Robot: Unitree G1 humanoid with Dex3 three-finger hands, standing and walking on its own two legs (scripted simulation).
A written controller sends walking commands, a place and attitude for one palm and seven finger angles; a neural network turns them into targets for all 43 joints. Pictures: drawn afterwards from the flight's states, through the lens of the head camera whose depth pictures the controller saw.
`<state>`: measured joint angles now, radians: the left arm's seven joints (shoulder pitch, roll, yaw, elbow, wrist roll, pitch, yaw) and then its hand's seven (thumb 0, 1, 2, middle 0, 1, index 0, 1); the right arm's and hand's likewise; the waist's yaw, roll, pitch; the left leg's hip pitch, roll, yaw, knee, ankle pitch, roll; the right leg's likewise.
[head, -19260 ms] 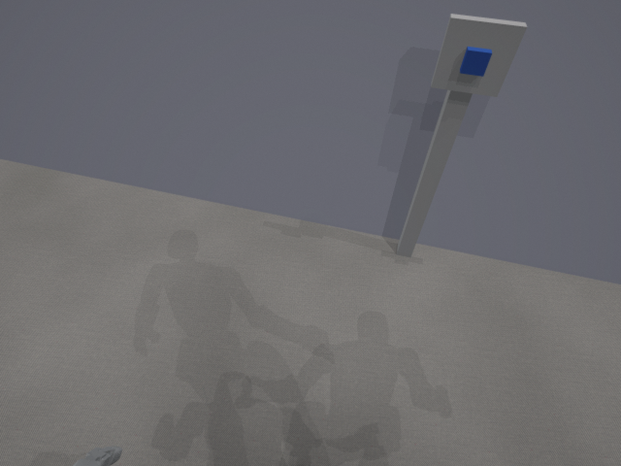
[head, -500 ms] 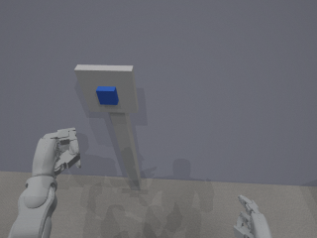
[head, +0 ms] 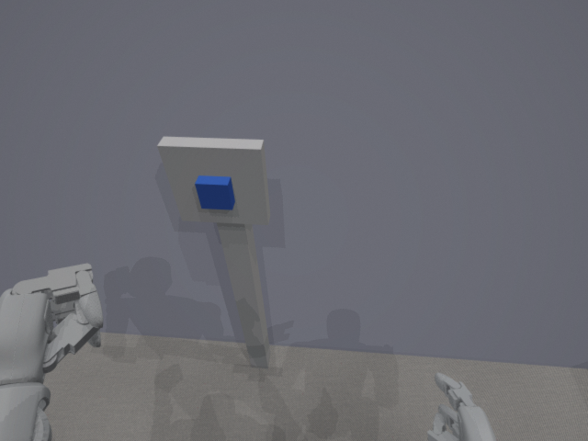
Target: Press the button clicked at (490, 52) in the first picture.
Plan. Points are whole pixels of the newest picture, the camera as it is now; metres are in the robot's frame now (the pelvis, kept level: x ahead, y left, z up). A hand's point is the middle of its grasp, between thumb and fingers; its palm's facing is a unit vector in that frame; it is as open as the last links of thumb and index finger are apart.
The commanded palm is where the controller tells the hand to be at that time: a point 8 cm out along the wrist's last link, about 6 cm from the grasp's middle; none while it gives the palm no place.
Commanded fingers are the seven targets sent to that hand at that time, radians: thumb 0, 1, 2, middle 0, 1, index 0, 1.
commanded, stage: draw the hand back to the body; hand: left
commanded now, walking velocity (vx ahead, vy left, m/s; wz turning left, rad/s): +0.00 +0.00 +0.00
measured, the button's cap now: (216, 191) +0.49 +0.22 +0.07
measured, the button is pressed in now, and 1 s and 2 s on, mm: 0 0 0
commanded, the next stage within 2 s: step back with the hand held close in 0.30 s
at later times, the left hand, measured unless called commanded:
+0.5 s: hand (75, 323) +0.17 +0.24 +0.17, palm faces +0.44 -0.80 -0.41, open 3.1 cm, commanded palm +0.12 +0.27 +0.17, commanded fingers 0.00 0.90 0.90 -1.30 -1.50 -1.30 -1.50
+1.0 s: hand (49, 380) +0.12 +0.25 +0.16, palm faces +0.36 -0.79 -0.49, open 3.1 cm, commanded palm +0.06 +0.29 +0.17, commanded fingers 0.00 0.90 0.90 -1.30 -1.50 -1.30 -1.50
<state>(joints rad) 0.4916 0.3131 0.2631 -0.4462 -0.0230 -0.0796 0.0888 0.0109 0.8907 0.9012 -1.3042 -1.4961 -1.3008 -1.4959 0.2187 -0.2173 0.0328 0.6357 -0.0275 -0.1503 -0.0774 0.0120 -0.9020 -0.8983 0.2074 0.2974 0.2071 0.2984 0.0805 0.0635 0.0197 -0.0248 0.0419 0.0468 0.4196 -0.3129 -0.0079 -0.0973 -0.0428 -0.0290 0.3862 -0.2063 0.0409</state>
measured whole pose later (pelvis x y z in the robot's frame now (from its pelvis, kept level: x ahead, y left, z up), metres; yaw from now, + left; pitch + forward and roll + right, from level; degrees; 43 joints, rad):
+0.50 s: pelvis -0.02 +0.00 +0.00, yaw +0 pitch -4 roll -1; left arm 0.48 0.32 0.33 -0.46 -0.02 -0.14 0.10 0.01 0.89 0.90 -1.31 -1.50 -1.30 -1.50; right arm 0.21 -0.22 0.04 0.62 -0.02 -0.14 -0.08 0.01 -0.90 -0.90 0.21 0.30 0.21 0.30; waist 0.07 0.06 0.02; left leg -0.07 0.05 0.05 0.45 -0.30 -0.01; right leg -0.13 -0.03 -0.03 0.39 -0.19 0.04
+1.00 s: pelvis -0.08 +0.01 -0.01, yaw -2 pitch +0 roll +0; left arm 0.59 0.36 0.37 -0.54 0.00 -0.23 0.14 0.01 0.89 0.90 -1.31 -1.50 -1.30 -1.50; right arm 0.20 -0.22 -0.01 0.54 0.00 -0.06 -0.09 0.01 -0.90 -0.90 0.21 0.30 0.21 0.30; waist 0.01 0.00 0.03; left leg -0.31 0.02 0.09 0.56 -0.25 0.02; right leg -0.38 -0.07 0.02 0.49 -0.11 0.06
